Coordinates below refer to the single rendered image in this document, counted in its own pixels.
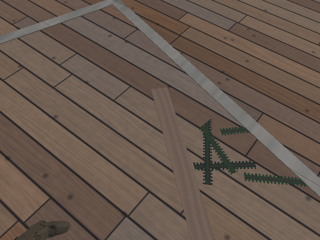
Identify left robot hand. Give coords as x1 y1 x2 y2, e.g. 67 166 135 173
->
14 220 71 240

